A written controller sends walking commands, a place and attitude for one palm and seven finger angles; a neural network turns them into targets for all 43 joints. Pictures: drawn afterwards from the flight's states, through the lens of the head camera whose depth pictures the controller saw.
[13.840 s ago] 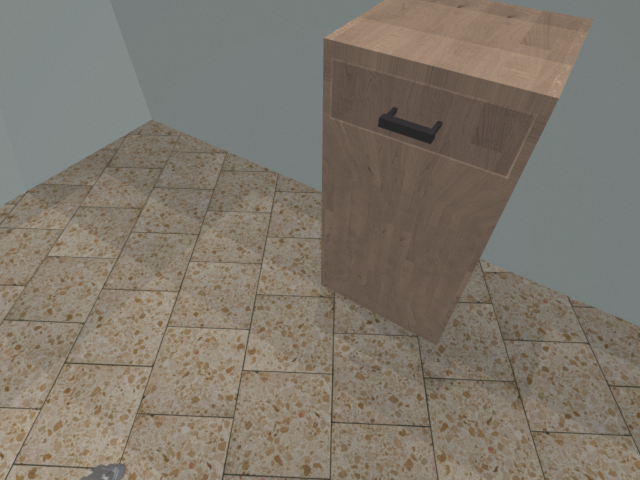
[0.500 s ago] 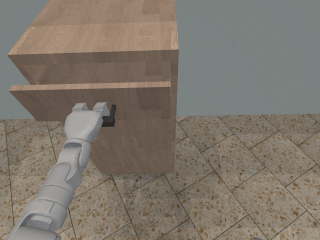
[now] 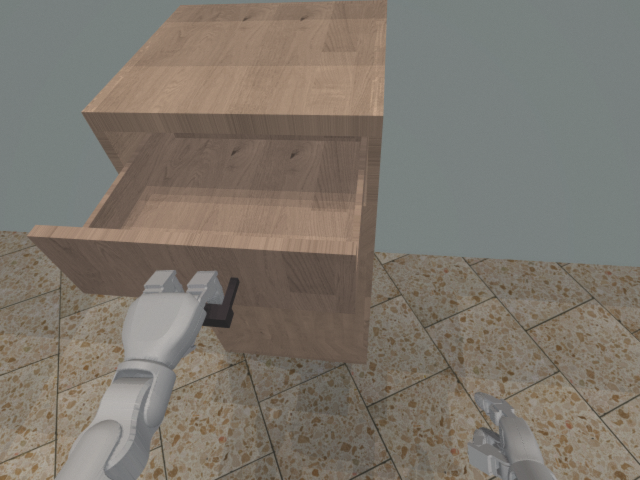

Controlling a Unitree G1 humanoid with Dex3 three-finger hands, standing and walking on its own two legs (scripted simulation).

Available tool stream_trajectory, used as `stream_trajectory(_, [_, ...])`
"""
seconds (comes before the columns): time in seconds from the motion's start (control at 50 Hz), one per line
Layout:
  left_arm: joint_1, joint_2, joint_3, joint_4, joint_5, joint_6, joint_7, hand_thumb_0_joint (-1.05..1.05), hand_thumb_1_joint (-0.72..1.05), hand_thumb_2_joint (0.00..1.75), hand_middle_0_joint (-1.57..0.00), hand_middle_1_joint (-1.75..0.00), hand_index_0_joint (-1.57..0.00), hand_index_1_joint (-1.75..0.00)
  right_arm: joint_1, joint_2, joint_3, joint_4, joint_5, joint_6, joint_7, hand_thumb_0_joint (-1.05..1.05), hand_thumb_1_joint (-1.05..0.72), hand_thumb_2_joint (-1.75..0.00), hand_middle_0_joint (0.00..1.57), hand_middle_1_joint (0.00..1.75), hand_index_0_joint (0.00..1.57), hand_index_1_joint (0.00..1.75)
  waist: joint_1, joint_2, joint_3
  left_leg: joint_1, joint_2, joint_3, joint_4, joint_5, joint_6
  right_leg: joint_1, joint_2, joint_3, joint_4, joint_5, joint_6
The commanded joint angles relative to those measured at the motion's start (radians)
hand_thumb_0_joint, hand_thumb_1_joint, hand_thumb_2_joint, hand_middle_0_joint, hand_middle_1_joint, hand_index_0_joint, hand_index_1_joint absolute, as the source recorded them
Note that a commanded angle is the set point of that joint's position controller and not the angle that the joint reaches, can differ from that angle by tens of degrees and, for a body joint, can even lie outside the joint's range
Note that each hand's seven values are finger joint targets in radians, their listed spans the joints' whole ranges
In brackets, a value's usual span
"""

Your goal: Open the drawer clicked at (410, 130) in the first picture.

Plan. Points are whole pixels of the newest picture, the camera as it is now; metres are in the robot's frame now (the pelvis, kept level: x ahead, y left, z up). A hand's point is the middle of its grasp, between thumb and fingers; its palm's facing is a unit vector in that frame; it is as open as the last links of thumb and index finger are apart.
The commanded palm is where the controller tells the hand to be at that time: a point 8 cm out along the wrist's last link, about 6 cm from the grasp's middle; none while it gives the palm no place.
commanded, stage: pull the drawer open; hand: left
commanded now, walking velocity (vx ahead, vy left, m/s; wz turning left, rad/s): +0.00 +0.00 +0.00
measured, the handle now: (190, 298) +0.32 +0.21 +0.05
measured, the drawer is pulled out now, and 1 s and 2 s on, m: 0.22 0.30 0.29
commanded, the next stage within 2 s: open the thumb to release the handle in 0.64 s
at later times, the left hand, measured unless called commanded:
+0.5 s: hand (160, 403) +0.19 +0.22 +0.02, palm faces +0.01 -0.10 -1.00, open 5.5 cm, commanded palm +0.14 +0.23 +0.08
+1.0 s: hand (162, 397) +0.20 +0.21 +0.02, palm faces +0.06 -0.09 -0.99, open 7.1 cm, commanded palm +0.17 +0.23 +0.08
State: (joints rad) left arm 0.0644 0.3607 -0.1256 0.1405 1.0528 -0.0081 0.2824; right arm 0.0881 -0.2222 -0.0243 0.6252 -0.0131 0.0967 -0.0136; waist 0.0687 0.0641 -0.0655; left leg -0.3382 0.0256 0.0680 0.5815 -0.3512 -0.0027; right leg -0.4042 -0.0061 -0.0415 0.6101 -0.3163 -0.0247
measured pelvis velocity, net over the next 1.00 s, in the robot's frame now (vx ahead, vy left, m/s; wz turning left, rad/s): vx -0.01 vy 0.00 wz -0.01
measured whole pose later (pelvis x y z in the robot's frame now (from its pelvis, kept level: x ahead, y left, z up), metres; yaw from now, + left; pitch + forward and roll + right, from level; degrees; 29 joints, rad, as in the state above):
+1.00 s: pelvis -0.01 +0.00 -0.01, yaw -1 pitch +6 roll +1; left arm 0.40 0.36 -0.11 -0.14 1.06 0.00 0.38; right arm 0.08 -0.21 -0.01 0.64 -0.03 0.09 -0.02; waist 0.09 0.07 -0.06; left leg -0.37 0.03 0.08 0.67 -0.39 0.00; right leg -0.45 -0.01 -0.03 0.70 -0.35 -0.02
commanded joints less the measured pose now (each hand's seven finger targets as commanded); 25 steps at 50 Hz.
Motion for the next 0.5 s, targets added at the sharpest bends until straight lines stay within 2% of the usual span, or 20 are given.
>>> stream_trajectory(0.0, [-0.037, 0.156, 0.145, -0.294, -0.028, 0.005, 0.056, 0.0, 0.9, 0.9, -0.4, -1.35, -0.4, -1.35, -0.098, -0.105, -0.033, -0.144, -0.009, -0.056, 0.0, 0.0, -0.9, -0.9, 0.2, 0.3, 0.2, 0.3, 0.023, -0.058, -0.258, 0.068, -0.05, -0.015, -0.027, 0.416, 0.02, 0.193, 0.019, 0.038, -0.039, 0.434, -0.009])
stream_trajectory(0.04, [0.037, 0.197, 0.195, -0.309, -0.033, 0.003, 0.057, 0.0, 0.9, 0.9, -0.4, -1.35, -0.4, -1.35, -0.108, -0.109, -0.032, -0.147, -0.01, -0.06, -0.001, 0.0, -0.9, -0.9, 0.2, 0.3, 0.2, 0.3, 0.034, -0.085, -0.245, 0.052, -0.052, -0.017, -0.031, 0.395, 0.018, 0.21, 0.02, 0.052, -0.044, 0.447, -0.009])
stream_trajectory(0.1, [0.076, 0.207, 0.216, -0.318, -0.031, -0.004, 0.068, 0.0, 0.9, 0.9, -0.4, -1.35, -0.4, -1.35, -0.115, -0.105, -0.028, -0.145, -0.012, -0.066, -0.006, 0.0, -0.9, -0.9, 0.2, 0.3, 0.2, 0.3, 0.033, -0.101, -0.206, 0.012, -0.057, -0.014, -0.034, 0.314, 0.021, 0.197, 0.013, 0.063, -0.047, 0.391, -0.005])
stream_trajectory(0.14, [0.139, 0.23, 0.247, -0.363, -0.03, -0.013, 0.077, 0.0, 0.9, 0.9, -0.4, -1.35, -0.4, -1.35, -0.121, -0.105, -0.033, -0.15, -0.014, -0.072, -0.006, 0.0, -0.9, -0.9, 0.2, 0.3, 0.2, 0.3, 0.046, -0.071, -0.223, 0.027, -0.058, -0.012, -0.032, 0.319, 0.019, 0.207, 0.014, 0.083, -0.05, 0.399, -0.01])
stream_trajectory(0.16, [0.186, 0.222, 0.246, -0.382, -0.03, -0.013, 0.083, 0.0, 0.9, 0.9, -0.4, -1.35, -0.4, -1.35, -0.122, -0.101, -0.03, -0.151, -0.015, -0.073, -0.004, 0.0, -0.9, -0.9, 0.2, 0.3, 0.2, 0.3, 0.05, -0.053, -0.227, 0.022, -0.058, -0.011, -0.031, 0.318, 0.017, 0.203, 0.01, 0.079, -0.04, 0.392, -0.01])
stream_trajectory(0.18, [0.199, 0.208, 0.237, -0.406, -0.036, -0.017, 0.086, 0.0, 0.9, 0.9, -0.4, -1.35, -0.4, -1.35, -0.124, -0.101, -0.032, -0.148, -0.013, -0.073, -0.002, 0.0, -0.9, -0.9, 0.2, 0.3, 0.2, 0.3, 0.043, -0.042, -0.213, 0.024, -0.059, -0.013, -0.029, 0.319, 0.015, 0.193, 0.014, 0.08, -0.041, 0.398, -0.013])
stream_trajectory(0.2, [0.249, 0.209, 0.25, -0.426, -0.036, -0.02, 0.094, 0.0, 0.9, 0.9, -0.4, -1.35, -0.4, -1.35, -0.123, -0.098, -0.033, -0.153, -0.016, -0.076, 0.0, 0.0, -0.9, -0.9, 0.2, 0.3, 0.2, 0.3, 0.052, -0.048, -0.224, 0.022, -0.058, -0.011, -0.023, 0.328, 0.015, 0.196, 0.012, 0.078, -0.032, 0.405, -0.012])
stream_trajectory(0.26, [0.371, 0.207, 0.266, -0.476, -0.047, -0.023, 0.11, 0.0, 0.9, 0.9, -0.4, -1.35, -0.4, -1.35, -0.133, -0.1, -0.03, -0.164, -0.016, -0.078, 0.007, 0.0, -0.9, -0.9, 0.2, 0.3, 0.2, 0.3, 0.054, -0.054, -0.209, 0.012, -0.055, -0.013, -0.012, 0.324, 0.013, 0.181, 0.01, 0.083, -0.022, 0.411, -0.011])
stream_trajectory(0.32, [0.427, 0.221, 0.297, -0.486, -0.046, -0.028, 0.132, 0.0, 0.9, 0.9, -0.4, -1.35, -0.4, -1.35, -0.135, -0.101, -0.032, -0.163, -0.019, -0.076, 0.006, 0.0, -0.9, -0.9, 0.2, 0.3, 0.2, 0.3, 0.055, -0.074, -0.188, -0.012, -0.057, -0.014, -0.002, 0.29, 0.014, 0.164, 0.011, 0.096, -0.019, 0.406, -0.01])
stream_trajectory(0.34, [0.44, 0.225, 0.305, -0.495, -0.045, -0.028, 0.139, 0.0, 0.9, 0.9, -0.4, -1.35, -0.4, -1.35, -0.139, -0.105, -0.032, -0.165, -0.02, -0.074, 0.006, 0.0, -0.9, -0.9, 0.2, 0.3, 0.2, 0.3, 0.053, -0.053, -0.18, -0.007, -0.056, -0.015, 0.001, 0.287, 0.01, 0.148, 0.015, 0.105, -0.023, 0.385, -0.014])
stream_trajectory(0.36, [0.449, 0.21, 0.288, -0.512, -0.044, -0.028, 0.147, 0.0, 0.9, 0.9, -0.4, -1.35, -0.4, -1.35, -0.139, -0.103, -0.03, -0.169, -0.024, -0.073, 0.01, 0.0, -0.9, -0.9, 0.2, 0.3, 0.2, 0.3, 0.05, -0.058, -0.177, -0.01, -0.056, -0.015, 0.007, 0.265, 0.013, 0.128, 0.011, 0.101, -0.02, 0.343, -0.012])
stream_trajectory(0.42, [0.553, 0.204, 0.294, -0.517, -0.053, -0.02, 0.153, 0.0, 0.9, 0.9, -0.4, -1.35, -0.4, -1.35, -0.139, -0.103, -0.029, -0.174, -0.019, -0.076, 0.014, 0.0, -0.9, -0.9, 0.2, 0.3, 0.2, 0.3, 0.066, -0.045, -0.182, -0.014, -0.054, -0.011, 0.012, 0.281, 0.013, 0.14, 0.014, 0.095, -0.01, 0.369, -0.014])
stream_trajectory(0.44, [0.587, 0.228, 0.321, -0.536, -0.06, -0.017, 0.156, 0.0, 0.9, 0.9, -0.4, -1.35, -0.4, -1.35, -0.143, -0.111, -0.027, -0.183, -0.016, -0.072, 0.015, 0.0, -0.9, -0.9, 0.2, 0.3, 0.2, 0.3, 0.074, -0.029, -0.203, -0.01, -0.05, -0.011, 0.013, 0.307, 0.007, 0.156, 0.014, 0.106, -0.006, 0.395, -0.016])
stream_trajectory(0.48, [0.548, 0.215, 0.303, -0.542, -0.054, -0.006, 0.158, 0.0, 0.9, 0.9, -0.4, -1.35, -0.4, -1.35, -0.148, -0.107, -0.023, -0.176, -0.018, -0.065, 0.018, 0.0, -0.9, -0.9, 0.2, 0.3, 0.2, 0.3, 0.058, -0.038, -0.177, -0.025, -0.052, -0.013, 0.019, 0.298, 0.009, 0.132, 0.017, 0.102, 0.003, 0.395, -0.014])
